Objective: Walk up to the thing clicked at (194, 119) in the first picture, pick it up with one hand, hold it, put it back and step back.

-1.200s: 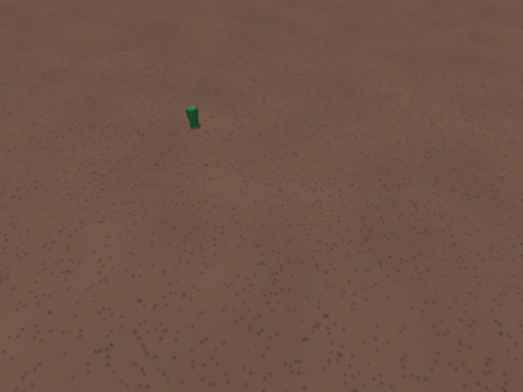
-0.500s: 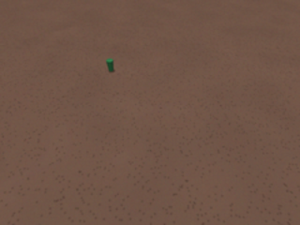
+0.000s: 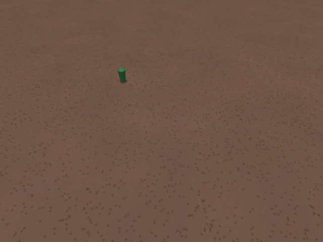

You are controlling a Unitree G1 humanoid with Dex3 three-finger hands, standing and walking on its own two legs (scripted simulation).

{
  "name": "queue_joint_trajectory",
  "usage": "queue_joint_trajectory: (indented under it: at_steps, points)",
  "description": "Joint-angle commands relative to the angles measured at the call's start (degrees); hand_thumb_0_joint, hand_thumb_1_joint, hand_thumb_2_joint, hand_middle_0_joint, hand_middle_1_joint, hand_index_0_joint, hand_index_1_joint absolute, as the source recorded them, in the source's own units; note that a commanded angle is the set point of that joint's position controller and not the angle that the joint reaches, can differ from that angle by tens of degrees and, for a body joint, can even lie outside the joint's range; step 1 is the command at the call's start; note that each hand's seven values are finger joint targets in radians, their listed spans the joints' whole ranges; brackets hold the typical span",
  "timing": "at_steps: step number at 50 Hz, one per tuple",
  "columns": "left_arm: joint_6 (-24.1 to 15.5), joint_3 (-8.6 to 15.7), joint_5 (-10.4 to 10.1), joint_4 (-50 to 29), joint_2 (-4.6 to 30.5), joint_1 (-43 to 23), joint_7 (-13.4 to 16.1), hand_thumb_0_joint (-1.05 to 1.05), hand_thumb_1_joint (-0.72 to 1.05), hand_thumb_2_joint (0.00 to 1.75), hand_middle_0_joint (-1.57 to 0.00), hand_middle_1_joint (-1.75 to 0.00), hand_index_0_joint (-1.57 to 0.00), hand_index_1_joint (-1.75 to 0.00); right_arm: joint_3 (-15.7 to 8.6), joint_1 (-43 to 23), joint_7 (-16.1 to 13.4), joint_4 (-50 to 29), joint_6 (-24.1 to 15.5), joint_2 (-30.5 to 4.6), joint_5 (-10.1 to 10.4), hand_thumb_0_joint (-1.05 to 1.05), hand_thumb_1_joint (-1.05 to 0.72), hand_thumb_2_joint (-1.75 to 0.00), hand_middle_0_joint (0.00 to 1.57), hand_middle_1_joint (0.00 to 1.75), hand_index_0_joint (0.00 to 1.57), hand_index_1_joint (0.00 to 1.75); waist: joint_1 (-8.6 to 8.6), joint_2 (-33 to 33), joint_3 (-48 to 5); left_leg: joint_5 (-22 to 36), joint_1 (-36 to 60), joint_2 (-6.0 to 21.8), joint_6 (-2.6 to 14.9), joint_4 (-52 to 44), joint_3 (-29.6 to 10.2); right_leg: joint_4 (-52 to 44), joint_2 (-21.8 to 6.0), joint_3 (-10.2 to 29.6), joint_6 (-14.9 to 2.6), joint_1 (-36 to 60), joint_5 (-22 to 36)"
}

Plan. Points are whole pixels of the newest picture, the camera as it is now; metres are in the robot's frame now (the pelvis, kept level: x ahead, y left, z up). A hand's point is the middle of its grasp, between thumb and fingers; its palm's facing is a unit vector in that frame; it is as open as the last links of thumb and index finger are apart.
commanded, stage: walk up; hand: left
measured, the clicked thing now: (122, 75) +1.88 +0.39 -0.71
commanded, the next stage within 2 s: none
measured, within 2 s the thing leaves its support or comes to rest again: neither
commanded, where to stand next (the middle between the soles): +1.58 +0.15 m, yaw +5 degrees
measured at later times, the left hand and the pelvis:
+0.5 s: hand (28, 227) +0.22 +0.39 -0.16, palm faces +0.01 -0.95 -0.32, open 7.4 cm; pelvis +0.17 +0.10 +0.00, yaw +4 degrees
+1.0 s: hand (72, 135) +0.55 +0.35 -0.13, palm faces +0.06 -0.94 -0.34, open 7.4 cm; pelvis +0.47 +0.09 -0.01, yaw +5 degrees
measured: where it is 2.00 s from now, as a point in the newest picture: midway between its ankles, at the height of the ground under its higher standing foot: (142, 142)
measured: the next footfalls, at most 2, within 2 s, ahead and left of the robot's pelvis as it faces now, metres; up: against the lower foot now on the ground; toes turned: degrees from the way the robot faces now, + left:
left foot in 0.28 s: +0.20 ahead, +0.21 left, +0.00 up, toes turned +10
right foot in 0.78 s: +0.54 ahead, -0.03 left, +0.00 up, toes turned +0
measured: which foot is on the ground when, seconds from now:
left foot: down 0.00-0.00, up 0.02-0.26, down 0.28-0.80, up 0.82-1.00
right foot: down 0.00-0.30, up 0.32-0.76, down 0.78-1.00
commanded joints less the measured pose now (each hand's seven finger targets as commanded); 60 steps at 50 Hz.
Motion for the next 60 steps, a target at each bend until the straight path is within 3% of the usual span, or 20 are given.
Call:
queue_joint_trajectory:
  at_steps: [1, 5, 10, 13, 14, 15, 16, 18, 21, 28, 35, 38, 39, 40, 41, 45, 55, 58, 59, 60]
  points:
    - [-3.0, 6.6, 0.9, -4.3, 21.4, 7.3, 0.6, 0.00, 0.90, 0.90, -0.20, -0.30, -0.20, -0.30, -3.6, -15.2, 0.2, -11.3, -2.4, -11.2, -0.7, 0.00, -0.90, -0.90, 0.20, 0.30, 0.20, 0.30, 8.90, -10.4, 5.8, -4.9, -37.3, 2.7, -0.19, 20.6, -0.6, -21.5, -25.3, 30.5, -12.81, 16.3, -21.4]
    - [-3.4, 6.3, 0.6, -8.9, 20.6, -2.5, 0.5, 0.00, 0.90, 0.90, -0.20, -0.30, -0.20, -0.30, -5.4, -4.9, 1.9, -9.3, -2.1, -15.5, 0.3, 0.00, -0.90, -0.90, 0.20, 0.30, 0.20, 0.30, 0.84, -9.3, 3.6, -0.1, -27.1, 6.7, -1.81, 20.6, -2.6, -21.7, -19.1, 17.2, -9.86, 9.4, -20.1]
    - [-3.3, 6.0, 0.5, -10.2, 21.2, -1.9, -0.6, 0.00, 0.90, 0.90, -0.20, -0.30, -0.20, -0.30, -5.6, -4.6, 3.5, -10.1, -2.3, -13.4, 0.1, 0.00, -0.90, -0.90, 0.20, 0.30, 0.20, 0.30, 0.63, -8.4, 4.8, 8.9, -10.0, 5.1, -1.91, 6.8, 3.4, -16.8, -14.5, 3.6, -7.71, -2.7, -7.0]
    - [-2.6, 4.7, 0.4, -10.6, 18.4, -3.0, -0.9, 0.00, 0.90, 0.90, -0.20, -0.30, -0.20, -0.30, -7.4, 8.6, 2.2, -6.2, -2.8, -16.1, -0.1, 0.00, -0.90, -0.90, 0.20, 0.30, 0.20, 0.30, -6.48, 0.0, -1.1, 9.5, 13.3, 1.3, -0.82, 4.2, 8.0, 1.9, -10.4, -3.1, -6.11, -14.6, -1.9]
    - [-2.3, 3.5, 0.4, -10.7, 14.9, 0.3, -1.1, 0.00, 0.90, 0.90, -0.20, -0.30, -0.20, -0.30, -8.9, 16.9, 1.2, -4.0, -3.2, -19.6, -0.5, 0.00, -0.90, -0.90, 0.20, 0.30, 0.20, 0.30, -9.79, 12.0, -5.6, -3.1, 25.0, 3.0, 1.57, -0.4, 2.1, 23.2, -5.3, -7.4, -4.42, -22.1, 1.4]
    - [-2.5, 2.3, -0.6, -12.6, 10.9, 0.1, -0.9, 0.00, 0.90, 0.90, -0.20, -0.30, -0.20, -0.30, -9.7, 20.6, 0.2, -5.2, -3.7, -26.3, -0.8, 0.00, -0.90, -0.90, 0.20, 0.30, 0.20, 0.30, -10.93, 24.9, -5.8, -25.0, 25.2, 19.3, 5.88, -16.5, -32.7, 40.2, 3.7, -1.4, -1.65, -35.6, -11.6]
    - [-2.6, 3.0, -0.5, -12.7, 17.0, -2.9, -0.2, 0.00, 0.90, 0.90, -0.20, -0.30, -0.20, -0.30, -9.9, 13.8, 0.4, -7.9, -3.6, -28.3, 1.4, 0.00, -0.90, -0.90, 0.20, 0.30, 0.20, 0.30, -8.65, 13.5, -2.7, -31.0, 13.8, 25.2, 11.69, -23.8, -44.5, 44.2, -0.4, 7.8, -2.41, -32.1, -9.0]
    - [-2.4, 3.0, -1.9, -9.8, 18.6, 1.4, -0.3, 0.00, 0.90, 0.90, -0.20, -0.30, -0.20, -0.30, -7.5, 5.4, -0.3, -10.5, -4.2, -22.8, 1.4, 0.00, -0.90, -0.90, 0.20, 0.30, 0.20, 0.30, -2.85, 3.4, 0.5, -17.0, 10.1, 20.2, 8.69, -17.4, -24.8, 42.2, -5.0, 9.8, -1.27, -32.2, 1.4]
    - [-1.7, 3.8, -1.5, -7.5, 18.4, 5.8, -1.6, 0.00, 0.90, 0.90, -0.20, -0.30, -0.20, -0.30, -5.6, 3.1, -0.4, -11.7, -5.2, -18.0, 1.8, 0.00, -0.90, -0.90, 0.20, 0.30, 0.20, 0.30, -0.02, 5.6, 3.2, -7.0, 1.6, 14.8, 6.25, -19.4, -10.7, 33.2, -7.1, 5.9, 1.38, -24.9, 7.9]
    - [-1.2, 4.1, -0.7, -12.5, 16.1, -4.4, -3.6, 0.00, 0.90, 0.90, -0.20, -0.30, -0.20, -0.30, -5.7, 5.8, -0.3, -12.9, -6.3, -19.0, 1.6, 0.00, -0.90, -0.90, 0.20, 0.30, 0.20, 0.30, -2.09, 5.7, 7.7, -1.9, 3.0, 14.8, 8.80, -22.9, -4.3, 17.8, -8.9, 2.7, 2.69, -27.4, 16.6]
    - [-1.8, 3.4, -1.0, -14.9, 12.6, -11.7, -3.4, 0.00, 0.90, 0.90, -0.20, -0.30, -0.20, -0.30, -5.9, 11.2, -1.2, -12.3, -5.3, -18.7, 1.0, 0.00, -0.90, -0.90, 0.20, 0.30, 0.20, 0.30, -3.71, 4.0, 3.9, 27.9, 10.1, 12.7, 6.40, -12.5, 1.6, 5.6, -3.9, -4.0, -0.64, -17.5, 17.5]
    - [-2.1, 5.7, -1.1, -10.6, 15.9, 5.6, -1.7, 0.00, 0.90, 0.90, -0.20, -0.30, -0.20, -0.30, -4.9, 10.7, -1.8, -14.1, -4.7, -16.6, 0.3, 0.00, -0.90, -0.90, 0.20, 0.30, 0.20, 0.30, 5.30, -2.7, -7.1, 37.3, 3.1, 8.3, 3.92, 14.9, 6.3, 3.3, 0.0, -5.5, -3.50, 8.9, 12.0]
    - [-2.3, 7.5, -0.6, -9.3, 20.1, 14.4, -0.8, 0.00, 0.90, 0.90, -0.20, -0.30, -0.20, -0.30, -3.5, 13.9, -1.7, -14.9, -4.7, -12.7, 0.5, 0.00, -0.90, -0.90, 0.20, 0.30, 0.20, 0.30, 8.22, -12.1, -13.5, 21.6, -9.4, 4.8, 2.16, 32.0, 6.6, 2.7, -9.3, 8.0, -4.94, 22.6, -0.1]
    - [-2.8, 8.4, -1.0, -10.4, 25.4, 15.5, -0.4, 0.00, 0.90, 0.90, -0.20, -0.30, -0.20, -0.30, -3.1, 15.9, -1.8, -16.2, -5.0, -11.7, 2.3, 0.00, -0.90, -0.90, 0.20, 0.30, 0.20, 0.30, 7.07, -20.6, -15.7, -5.2, -25.9, -3.1, 0.25, 44.1, 5.0, -8.2, -25.4, 39.1, -12.64, 32.3, -3.1]
    - [-2.7, 8.1, -2.2, -11.7, 24.6, 11.8, -0.1, 0.00, 0.90, 0.90, -0.20, -0.30, -0.20, -0.30, -4.2, 10.0, -2.4, -15.2, -4.9, -17.3, 1.7, 0.00, -0.90, -0.90, 0.20, 0.30, 0.20, 0.30, 7.67, -11.8, -10.7, -6.1, -28.1, 1.4, 0.42, 48.7, -1.2, -10.1, -26.3, 40.4, -15.61, 24.2, -2.3]
    - [-3.6, 5.7, -2.3, -13.5, 17.3, 3.4, 0.6, 0.00, 0.90, 0.90, -0.20, -0.30, -0.20, -0.30, -3.7, 11.4, -1.0, -12.6, -4.4, -14.7, 1.9, 0.00, -0.90, -0.90, 0.20, 0.30, 0.20, 0.30, 0.98, -7.8, 0.2, 4.2, -20.8, 6.4, 0.59, 36.4, -2.4, -10.4, -15.9, 12.7, -10.50, 2.9, 13.7]
    - [-4.2, 5.5, -1.0, -16.3, 18.9, 3.0, -1.1, 0.00, 0.90, 0.90, -0.20, -0.30, -0.20, -0.30, -5.2, 2.6, 1.9, -14.9, -4.6, -12.9, 0.6, 0.00, -0.90, -0.90, 0.20, 0.30, 0.20, 0.30, 1.35, -5.9, 2.1, 18.3, -8.0, 5.3, -2.46, 6.2, 6.3, -10.8, -12.5, 2.7, -9.39, -8.1, 0.7]
    - [-3.8, 4.3, -0.7, -16.3, 16.6, 4.7, -0.8, 0.00, 0.90, 0.90, -0.20, -0.30, -0.20, -0.30, -6.7, 12.4, 0.9, -11.9, -5.2, -16.2, 0.1, 0.00, -0.90, -0.90, 0.20, 0.30, 0.20, 0.30, -4.42, 3.2, -3.2, 10.0, 10.4, 1.7, 0.37, 4.0, 7.8, 9.2, -8.7, -1.5, -6.31, -13.0, 14.7]
    - [-3.6, 3.1, -1.1, -16.5, 13.4, 6.7, -0.4, 0.00, 0.90, 0.90, -0.20, -0.30, -0.20, -0.30, -7.9, 19.9, 0.1, -10.8, -5.6, -20.0, -1.0, 0.00, -0.90, -0.90, 0.20, 0.30, 0.20, 0.30, -8.16, 13.6, -6.7, -1.5, 17.3, 9.1, 3.51, -1.9, -3.5, 28.5, -4.8, -4.1, -4.18, -19.7, 12.5]
    - [-3.4, 2.8, -2.3, -17.0, 11.2, 9.3, 0.1, 0.00, 0.90, 0.90, -0.20, -0.30, -0.20, -0.30, -8.7, 20.2, -0.6, -12.8, -5.9, -25.0, -0.7, 0.00, -0.90, -0.90, 0.20, 0.30, 0.20, 0.30, -6.99, 19.9, -7.1, -11.4, 22.2, 25.1, 9.08, -14.0, -36.3, 41.5, 4.5, -1.1, -1.03, -34.4, -8.0]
